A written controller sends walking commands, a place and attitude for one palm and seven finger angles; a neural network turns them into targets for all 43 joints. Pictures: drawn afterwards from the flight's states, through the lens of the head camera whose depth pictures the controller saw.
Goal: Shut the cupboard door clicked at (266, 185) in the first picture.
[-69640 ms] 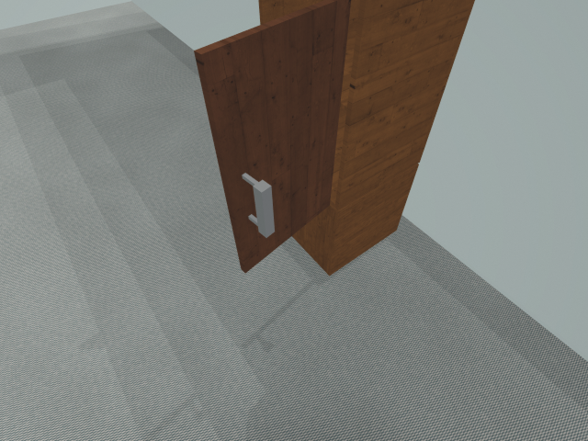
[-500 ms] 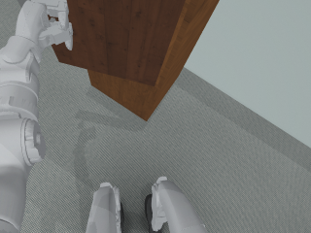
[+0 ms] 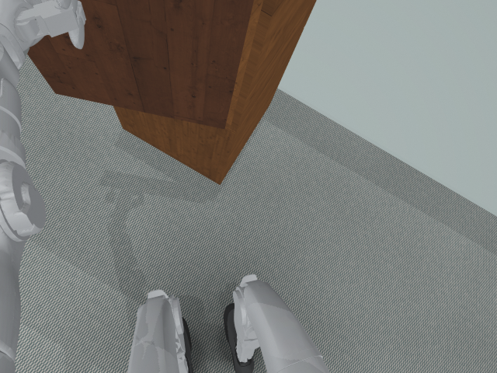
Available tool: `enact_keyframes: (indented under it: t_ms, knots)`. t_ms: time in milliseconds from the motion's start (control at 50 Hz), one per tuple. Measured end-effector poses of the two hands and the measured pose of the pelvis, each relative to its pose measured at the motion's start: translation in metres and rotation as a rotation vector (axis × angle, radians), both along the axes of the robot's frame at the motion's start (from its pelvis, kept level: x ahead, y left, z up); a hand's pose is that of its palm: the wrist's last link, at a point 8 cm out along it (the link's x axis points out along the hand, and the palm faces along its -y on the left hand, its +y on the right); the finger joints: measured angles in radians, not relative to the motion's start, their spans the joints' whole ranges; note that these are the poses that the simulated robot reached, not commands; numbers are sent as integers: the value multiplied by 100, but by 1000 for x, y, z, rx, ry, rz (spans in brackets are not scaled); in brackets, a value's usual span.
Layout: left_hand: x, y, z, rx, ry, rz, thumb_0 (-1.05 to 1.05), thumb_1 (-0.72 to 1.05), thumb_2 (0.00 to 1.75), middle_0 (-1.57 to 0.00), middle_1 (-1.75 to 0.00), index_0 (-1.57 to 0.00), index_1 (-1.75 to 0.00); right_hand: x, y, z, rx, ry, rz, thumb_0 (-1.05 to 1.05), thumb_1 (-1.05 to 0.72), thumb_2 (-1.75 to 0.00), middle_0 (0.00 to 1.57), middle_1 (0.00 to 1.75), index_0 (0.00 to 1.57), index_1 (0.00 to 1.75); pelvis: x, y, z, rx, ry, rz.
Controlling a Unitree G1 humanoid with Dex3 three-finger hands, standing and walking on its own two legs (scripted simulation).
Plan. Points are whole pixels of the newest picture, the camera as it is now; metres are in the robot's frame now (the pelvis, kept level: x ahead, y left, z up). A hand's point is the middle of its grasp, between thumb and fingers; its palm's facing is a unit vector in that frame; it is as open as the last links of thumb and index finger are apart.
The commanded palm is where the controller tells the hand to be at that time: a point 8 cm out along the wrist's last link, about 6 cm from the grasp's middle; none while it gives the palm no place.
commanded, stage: push the door shut along its arc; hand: left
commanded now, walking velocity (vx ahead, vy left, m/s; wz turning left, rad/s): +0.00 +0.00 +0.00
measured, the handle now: out of the picture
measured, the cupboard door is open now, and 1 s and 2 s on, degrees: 21 18 18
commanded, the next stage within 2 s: pull the fist back off the door in 0.02 s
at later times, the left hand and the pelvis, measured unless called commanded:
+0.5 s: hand (102, 13) +0.60 +0.12 +0.08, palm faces +0.07 -1.00 -0.03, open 3.1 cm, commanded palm +0.57 +0.14 +0.08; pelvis -0.01 +0.00 +0.01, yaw +0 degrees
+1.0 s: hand (98, 65) +0.52 +0.12 +0.08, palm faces +0.06 -1.00 -0.03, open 3.1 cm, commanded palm +0.50 +0.16 +0.08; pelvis +0.02 +0.00 +0.04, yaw +3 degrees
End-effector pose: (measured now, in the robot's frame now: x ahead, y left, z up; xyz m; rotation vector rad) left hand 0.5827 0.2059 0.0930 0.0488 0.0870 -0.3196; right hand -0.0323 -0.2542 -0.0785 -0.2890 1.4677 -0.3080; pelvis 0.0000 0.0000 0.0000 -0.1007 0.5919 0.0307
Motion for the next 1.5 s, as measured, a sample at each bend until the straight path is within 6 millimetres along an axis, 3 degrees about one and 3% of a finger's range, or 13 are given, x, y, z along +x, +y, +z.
enact_keyframes:
  t_ms: [160, 260, 320, 400, 520, 640, 740, 840, 960, 1060, 1220, 1360, 1500]
  knots:
    - [2, -5, 0, -41, -8, 10, 2, 89, 95, -129, -150, -130, -150, 5, -18, 3, -67, -27, 40, 0, -91, -90, 20, 30, 20, 30, -6, -3, -7, -15, 9, 8]
    - [-1, -7, -10, -177, 7, 318, 2, 79, 90, -129, -150, -130, -150, 2, -9, 3, -12, -26, 86, 0, -91, -90, 20, 30, 20, 30, -11, -3, -6, -17, 7, 5]
    - [-6, -14, -11, -91, -38, 434, 0, 79, 89, -129, -150, -130, -150, -4, 1, 0, 46, -17, 87, 0, -91, -90, 20, 30, 20, 30, -13, -3, -4, -12, 10, 4]
    - [-10, -28, -8, 39, -80, 430, 0, 85, 90, -129, -150, -130, -150, -20, 15, -3, 118, 9, 39, 0, -91, -90, 20, 30, 20, 30, -13, -3, 0, -4, 1, 3]
    - [-12, -39, -5, -22, -4, 394, 1, 91, 92, -129, -150, -130, -150, -39, 27, 3, 165, 44, -28, 0, -91, -90, 20, 30, 20, 30, -9, -4, 11, 12, -18, -7]
    - [-21, -34, 1, -27, -39, 409, 2, 91, 91, -129, -150, -130, -150, -39, 24, 13, 170, 46, -39, 0, -91, -90, 20, 30, 20, 30, -1, -4, 21, 27, -34, -20]
    - [-41, -24, -9, 3, -39, 408, 2, 91, 90, -129, -150, -130, -150, -22, 13, 15, 164, 35, -17, 0, -91, -90, 20, 30, 20, 30, 5, -4, 27, 38, -53, -18]
    - [-67, -20, -20, -24, -33, 407, 2, 91, 90, -129, -150, -130, -150, 14, -1, 17, 139, -11, 35, 0, -91, -90, 20, 30, 20, 30, 10, -4, 33, 44, -71, -2]
    - [-86, -27, -12, -32, -91, 386, 2, 91, 90, -130, -150, -130, -150, 66, -14, 18, 103, -112, 104, 0, -91, -90, 20, 30, 20, 30, 15, -3, 38, 46, -97, 16]
    - [-87, -38, -6, -4, -86, 365, 2, 90, 90, -130, -150, -130, -150, 96, -16, 16, 96, -181, 139, 0, -91, -90, 20, 30, 20, 30, 15, -3, 39, 49, -112, 26]
    - [-88, -37, -1, -30, -120, 406, 2, 90, 90, -130, -150, -130, -150, 97, -7, 9, 129, -203, 109, 0, -91, -90, 20, 30, 20, 30, 14, -6, 38, 62, -112, 4]
    - [-142, -7, 33, 51, -101, 418, 2, 90, 90, -129, -150, -130, -150, 92, 11, 24, 229, -201, 48, 1, -91, -90, 20, 30, 20, 30, 24, -7, 70, 84, -205, -18]
    - [-187, 19, 73, -11, -119, 454, 2, 90, 90, -130, -150, -130, -150, 126, 6, 65, 185, -313, 118, 1, -91, -90, 20, 30, 20, 30, 30, -12, 100, 89, -306, 19]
